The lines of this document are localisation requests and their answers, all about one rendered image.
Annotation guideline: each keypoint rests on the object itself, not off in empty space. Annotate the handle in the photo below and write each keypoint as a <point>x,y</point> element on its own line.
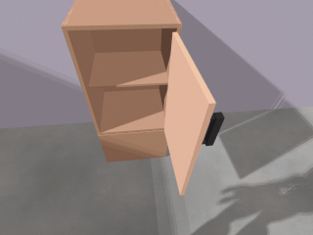
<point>213,129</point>

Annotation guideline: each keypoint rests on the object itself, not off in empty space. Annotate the cupboard door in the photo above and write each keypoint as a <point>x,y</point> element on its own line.
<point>189,108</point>

